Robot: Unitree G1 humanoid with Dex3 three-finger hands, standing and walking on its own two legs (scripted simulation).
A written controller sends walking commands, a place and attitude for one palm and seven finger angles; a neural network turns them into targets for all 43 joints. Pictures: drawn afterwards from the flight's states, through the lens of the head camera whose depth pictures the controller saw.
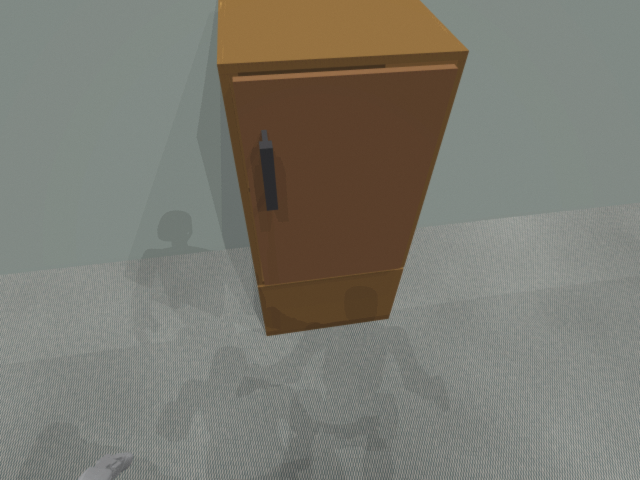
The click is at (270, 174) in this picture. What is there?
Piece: cupboard door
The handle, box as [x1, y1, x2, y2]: [259, 130, 277, 210]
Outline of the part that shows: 261,130 262,140 259,141 266,206 267,210 277,209 271,140 267,140 266,130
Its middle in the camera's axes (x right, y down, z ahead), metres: -0.10 -0.13 +0.75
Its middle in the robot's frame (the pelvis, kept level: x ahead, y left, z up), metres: +0.65 +0.14 +0.00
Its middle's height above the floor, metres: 0.76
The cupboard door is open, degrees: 0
